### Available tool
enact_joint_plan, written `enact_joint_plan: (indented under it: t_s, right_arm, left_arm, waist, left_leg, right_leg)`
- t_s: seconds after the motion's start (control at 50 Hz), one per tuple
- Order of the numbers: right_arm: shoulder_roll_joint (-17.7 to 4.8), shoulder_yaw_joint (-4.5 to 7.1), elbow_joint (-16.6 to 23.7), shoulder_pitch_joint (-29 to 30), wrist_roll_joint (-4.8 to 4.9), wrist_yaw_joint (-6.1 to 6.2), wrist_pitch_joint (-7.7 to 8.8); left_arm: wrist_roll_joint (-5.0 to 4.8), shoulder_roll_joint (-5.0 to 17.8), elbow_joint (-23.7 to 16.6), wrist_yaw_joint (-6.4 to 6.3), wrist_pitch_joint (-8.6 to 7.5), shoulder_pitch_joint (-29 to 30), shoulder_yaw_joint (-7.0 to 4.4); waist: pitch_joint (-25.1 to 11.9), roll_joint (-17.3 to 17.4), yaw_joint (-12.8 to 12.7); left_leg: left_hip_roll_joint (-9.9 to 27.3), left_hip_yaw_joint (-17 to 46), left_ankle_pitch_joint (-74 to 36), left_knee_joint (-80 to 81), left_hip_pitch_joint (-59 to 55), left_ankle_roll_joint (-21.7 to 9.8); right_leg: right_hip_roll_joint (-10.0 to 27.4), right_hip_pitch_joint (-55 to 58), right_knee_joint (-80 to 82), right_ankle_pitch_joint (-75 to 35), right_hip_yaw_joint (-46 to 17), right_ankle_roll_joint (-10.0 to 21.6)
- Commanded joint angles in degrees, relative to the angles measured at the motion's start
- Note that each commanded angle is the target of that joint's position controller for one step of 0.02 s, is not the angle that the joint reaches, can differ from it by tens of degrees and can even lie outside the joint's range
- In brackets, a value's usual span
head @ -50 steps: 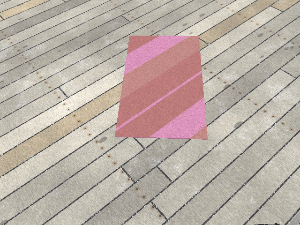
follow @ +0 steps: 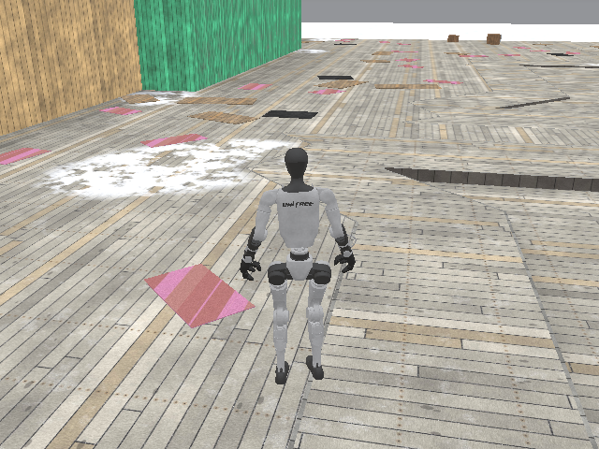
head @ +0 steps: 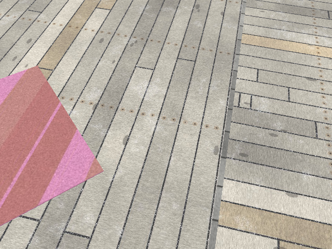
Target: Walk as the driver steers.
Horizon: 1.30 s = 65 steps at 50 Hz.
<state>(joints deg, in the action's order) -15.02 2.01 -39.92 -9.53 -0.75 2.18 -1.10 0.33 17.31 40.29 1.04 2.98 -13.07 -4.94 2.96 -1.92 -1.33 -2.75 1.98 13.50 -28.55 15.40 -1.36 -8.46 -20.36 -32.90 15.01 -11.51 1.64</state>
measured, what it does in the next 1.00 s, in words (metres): steps on the spot, turning right: right foot, then left foot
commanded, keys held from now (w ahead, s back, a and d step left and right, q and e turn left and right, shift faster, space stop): e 0.48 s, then no key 0.52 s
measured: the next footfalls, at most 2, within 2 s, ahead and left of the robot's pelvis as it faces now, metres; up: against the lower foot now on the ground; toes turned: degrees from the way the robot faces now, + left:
right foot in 0.44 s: -0.01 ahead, -0.11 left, +0.00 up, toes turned -16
left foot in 0.90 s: +0.06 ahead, +0.07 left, +0.00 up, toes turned -23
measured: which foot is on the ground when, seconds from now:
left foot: down 0.00-0.42, up 0.44-0.88, down 0.90-1.00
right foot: up 0.00-0.42, down 0.44-1.00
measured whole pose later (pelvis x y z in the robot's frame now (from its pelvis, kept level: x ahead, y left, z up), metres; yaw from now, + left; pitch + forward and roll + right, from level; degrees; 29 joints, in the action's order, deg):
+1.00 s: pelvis -0.01 -0.01 +0.01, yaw -23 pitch -1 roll +0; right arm -13.1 0.3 -46.5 -12.3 -0.8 0.8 -1.0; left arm 1.0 13.7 47.6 -0.4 1.2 -12.5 0.2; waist 2.1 -1.6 -0.6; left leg -1.0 0.0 13.8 -24.6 9.6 -1.3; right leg -5.3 -9.4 -23.5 12.4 -5.5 2.7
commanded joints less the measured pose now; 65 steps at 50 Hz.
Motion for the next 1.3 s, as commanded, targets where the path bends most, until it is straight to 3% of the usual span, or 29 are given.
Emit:
enact_joint_plan:
  t_s: [0.02,0.06,0.08,0.12,0.22,0.34,0.38,0.4,0.42,0.44,0.46,0.48,0.5,0.52,0.54,0.58,0.64,0.76,0.82,0.86,0.88,0.9,0.92,0.96,1.02,1.08,1.24,1.26,1.3]
  right_arm:
    - [-13.79,3.53,3.84,-2.86,-1.23,0.30,0.52]
    - [-7.14,1.67,4.86,2.19,-0.51,-0.36,0.81]
    - [-6.58,1.47,5.40,3.92,-0.52,-0.26,0.90]
    - [-6.67,1.49,5.39,2.21,-0.60,0.12,1.08]
    - [-8.41,2.49,3.33,-4.59,-0.63,0.08,1.12]
    - [-10.80,3.42,2.77,-3.60,-0.92,-1.37,0.89]
    - [-11.49,3.65,2.47,-3.17,-0.42,-1.69,0.61]
    - [-11.47,3.67,2.36,-2.41,0.21,-1.71,0.36]
    - [-10.85,3.62,1.73,-4.11,0.25,-1.80,0.18]
    - [-7.14,2.75,3.10,-5.96,-0.57,-2.10,-0.32]
    - [-5.57,1.88,7.04,-0.79,-0.74,-1.31,-1.24]
    - [-7.75,2.28,6.44,0.79,-0.83,-1.01,-1.80]
    - [-7.62,2.38,5.29,0.05,0.02,-1.34,-1.86]
    - [-7.89,2.52,3.92,-1.37,0.43,-1.62,-1.51]
    - [-8.72,2.85,3.13,-2.52,-0.18,-1.85,-1.41]
    - [-8.50,2.79,1.25,-4.93,-0.65,-2.38,-1.64]
    - [-6.98,2.30,0.85,-3.94,-0.07,-2.55,-2.32]
    - [-5.55,1.64,0.07,-1.73,-0.05,-1.98,-2.46]
    - [-5.06,1.33,-0.89,-2.58,0.47,-1.29,-2.00]
    - [-3.58,0.76,-2.46,-5.58,0.31,-0.82,-1.21]
    - [-4.08,0.53,-2.87,-6.16,-0.35,-0.46,-0.35]
    - [-6.78,0.55,-2.78,-6.74,-1.28,-0.08,0.59]
    - [-9.73,0.95,-2.54,-1.80,-0.22,-0.60,0.82]
    - [-5.53,-0.09,-2.63,0.93,0.02,-1.52,1.19]
    - [-6.26,0.00,-4.89,-2.40,0.37,-0.94,1.34]
    - [-5.48,-0.24,-6.33,-2.77,0.33,-0.85,1.34]
    - [-5.31,-0.67,-11.01,-2.44,0.15,-0.77,1.60]
    - [-5.45,-0.65,-11.81,-3.09,0.04,-0.84,1.56]
    - [-8.22,0.47,-12.94,-4.72,-0.11,-1.03,0.88]
  left_arm:
    - [1.89,7.50,-4.97,-0.72,-0.90,0.27,-1.82]
    - [1.55,7.76,-2.84,0.10,-0.38,-1.46,-2.36]
    - [1.30,7.34,-2.14,0.70,0.01,-2.64,-2.33]
    - [0.76,6.64,-1.75,1.57,0.46,-2.69,-1.93]
    - [0.38,4.77,-3.91,2.01,1.36,3.05,-0.82]
    - [-0.36,3.82,-5.76,2.20,1.17,4.55,0.18]
    - [-0.31,3.65,-5.77,2.02,0.70,3.18,0.25]
    - [0.20,3.38,-5.20,1.71,0.22,1.24,0.32]
    - [1.05,4.78,-4.66,1.02,-0.49,-0.31,0.09]
    - [1.74,10.74,-5.12,0.34,-1.40,-1.88,-1.03]
    - [0.63,17.24,-5.33,0.41,-1.44,-4.56,-2.91]
    - [-0.01,14.15,-4.75,0.39,-1.40,-6.20,-2.57]
    - [-0.17,10.52,-4.76,0.07,-1.31,-2.60,-1.22]
    - [0.10,8.16,-5.12,-0.25,-1.12,1.66,-0.37]
    - [-0.11,7.16,-5.31,-0.75,-1.27,3.56,0.07]
    - [-0.04,6.00,-4.77,-0.93,-1.66,2.93,0.72]
    - [0.16,6.31,-3.42,-0.93,-2.23,0.87,0.83]
    - [1.10,6.04,-1.14,-1.14,-2.34,-0.20,1.54]
    - [1.25,5.77,-0.03,-1.27,-2.36,0.76,1.93]
    - [0.51,4.85,0.62,-1.64,-2.35,2.75,2.56]
    - [0.35,3.24,0.94,-1.77,-2.73,2.11,3.23]
    - [0.42,0.91,1.10,-1.67,-3.19,0.33,3.99]
    - [0.04,1.21,2.34,-1.67,-2.66,-2.52,3.69]
    - [0.97,3.15,4.86,-1.69,-2.20,-0.81,3.48]
    - [0.62,3.99,6.79,-1.56,-2.66,-0.09,3.18]
    - [0.37,2.60,9.56,-2.11,-2.92,-0.49,3.63]
    - [0.21,2.54,15.75,-2.70,-2.71,-0.77,3.83]
    - [0.26,2.29,16.55,-2.74,-2.64,-1.34,3.94]
    - [0.84,3.14,16.77,-2.58,-2.39,-1.09,3.49]
  waist:
    - [-3.91,12.08,1.68]
    - [-1.21,6.68,-1.40]
    - [-1.82,8.27,-2.03]
    - [-3.01,9.69,-0.55]
    - [-4.26,10.26,3.43]
    - [-5.19,12.92,3.46]
    - [-5.72,12.41,2.22]
    - [-6.04,10.87,0.50]
    - [-6.46,6.40,-0.36]
    - [-6.68,-9.00,0.32]
    - [-4.87,-14.63,-1.99]
    - [-5.14,-7.25,-3.27]
    - [-3.00,-5.14,-0.99]
    - [-1.87,-4.20,1.25]
    - [-2.42,-5.60,1.95]
    - [-5.53,-4.90,2.11]
    - [-5.26,-3.91,1.20]
    - [-2.81,-5.20,-0.24]
    - [-3.08,-4.82,0.35]
    - [-3.58,-2.74,3.13]
    - [-4.85,-0.47,3.15]
    - [-6.56,5.36,1.84]
    - [-4.01,9.78,-1.98]
    - [-2.31,8.96,-0.50]
    - [-2.22,7.17,1.15]
    - [-2.21,3.64,1.50]
    - [-1.53,2.09,1.38]
    - [-2.74,2.45,1.50]
    - [-0.83,5.82,2.35]
  left_leg:
    - [26.61,25.56,-2.44,16.26,-5.52,-12.13]
    - [19.70,14.55,-9.89,14.25,-1.53,-10.94]
    - [16.45,9.76,-12.02,13.43,-3.22,-9.33]
    - [14.68,4.96,-20.44,11.59,-7.60,-9.25]
    - [17.87,3.13,-24.41,9.49,-15.90,-10.81]
    - [19.19,-1.51,-26.05,6.38,-10.70,-9.75]
    - [19.38,-2.75,-25.59,3.32,-9.55,-8.30]
    - [18.54,-4.80,-22.47,-0.13,-7.01,-6.17]
    - [17.03,-7.26,-15.40,-5.51,-2.08,-2.62]
    - [11.23,-12.08,7.61,-20.46,11.11,1.67]
    - [2.77,-7.17,24.31,-28.83,19.97,3.33]
    - [4.62,-1.95,22.91,-34.50,20.24,3.52]
    - [5.41,-0.72,17.81,-35.38,19.78,3.23]
    - [6.11,-0.22,13.06,-32.91,18.20,3.07]
    - [5.79,-1.07,10.11,-32.41,17.14,3.19]
    - [4.63,-2.01,7.76,-33.05,13.77,3.69]
    - [4.47,-1.77,7.24,-28.44,13.48,3.79]
    - [3.34,-1.81,9.44,-14.98,6.92,2.23]
    - [2.17,-2.18,9.40,-7.65,0.94,1.15]
    - [2.11,-2.46,-0.03,5.83,-7.46,0.20]
    - [5.58,1.59,-6.62,10.62,-13.66,-0.18]
    - [14.06,10.14,-11.33,13.18,-17.56,-1.49]
    - [17.10,12.47,-16.21,11.12,-8.14,-5.52]
    - [12.07,8.13,-8.55,10.79,-4.23,-3.37]
    - [8.67,5.12,-8.78,9.92,-7.25,-1.68]
    - [8.92,5.10,-9.12,9.46,-8.97,-2.24]
    - [8.58,5.16,-8.28,10.61,-8.47,-2.52]
    - [8.14,5.28,-1.58,11.42,-8.95,-2.71]
    - [8.60,9.04,19.39,13.41,-8.09,-5.30]
  right_leg:
    - [1.18,-11.59,-22.34,18.19,4.83,-1.42]
    - [3.33,-8.93,-31.31,11.87,4.69,-1.87]
    - [3.46,-9.49,-33.77,8.99,5.69,-2.43]
    - [3.83,-11.30,-34.59,7.95,7.56,-4.01]
    - [5.85,-12.57,-25.39,9.76,9.50,-5.41]
    - [6.72,-0.24,-10.02,12.25,14.83,-2.76]
    - [6.21,3.83,-2.50,8.74,16.02,-1.42]
    - [5.54,8.44,5.18,2.86,16.45,-0.51]
    - [6.47,14.28,12.41,-3.37,12.38,0.34]
    - [20.89,21.83,17.60,-11.43,-7.74,3.34]
    - [31.29,17.64,15.13,-29.98,-20.13,13.60]
    - [29.29,18.11,14.22,-31.49,-16.44,16.01]
    - [25.56,16.10,14.26,-29.09,-10.73,14.63]
    - [21.36,14.33,14.76,-26.31,-6.44,11.69]
    - [19.01,14.90,14.54,-28.26,-4.18,10.24]
    - [17.56,15.55,13.93,-33.10,-1.77,9.75]
    - [18.17,16.77,14.87,-29.05,-2.70,10.02]
    - [18.31,13.00,15.14,-18.88,-4.99,10.65]
    - [18.24,10.51,13.55,-19.86,-6.46,10.29]
    - [16.81,7.60,11.19,-19.42,-6.13,7.84]
    - [15.73,4.47,10.71,-16.06,-6.08,5.17]
    - [12.54,2.27,7.15,-9.88,-2.83,2.88]
    - [6.69,6.61,9.76,-0.70,2.59,1.96]
    - [7.94,12.16,12.52,-5.14,1.45,1.76]
    - [9.47,11.25,12.47,-11.50,0.53,1.62]
    - [9.52,10.10,13.69,-10.67,0.51,0.98]
    - [10.31,11.44,14.81,-11.31,0.46,0.66]
    - [9.69,11.68,14.58,-6.83,1.03,0.94]
    - [5.99,5.95,8.20,8.38,4.41,2.26]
